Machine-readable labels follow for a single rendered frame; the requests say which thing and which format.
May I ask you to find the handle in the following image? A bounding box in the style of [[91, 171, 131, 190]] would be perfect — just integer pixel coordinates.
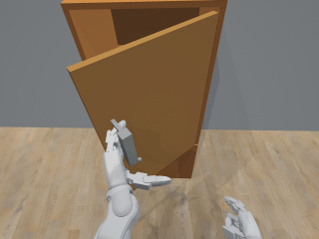
[[111, 119, 139, 167]]

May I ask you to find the cupboard door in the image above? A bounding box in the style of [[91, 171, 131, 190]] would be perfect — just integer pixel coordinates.
[[67, 11, 218, 191]]

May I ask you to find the robot left hand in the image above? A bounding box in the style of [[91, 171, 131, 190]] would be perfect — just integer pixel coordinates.
[[103, 120, 171, 190]]

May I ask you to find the robot right hand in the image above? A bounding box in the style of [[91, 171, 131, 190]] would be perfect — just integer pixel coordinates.
[[222, 196, 262, 239]]

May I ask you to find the robot left forearm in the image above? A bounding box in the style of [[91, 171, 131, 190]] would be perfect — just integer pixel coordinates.
[[94, 184, 140, 239]]

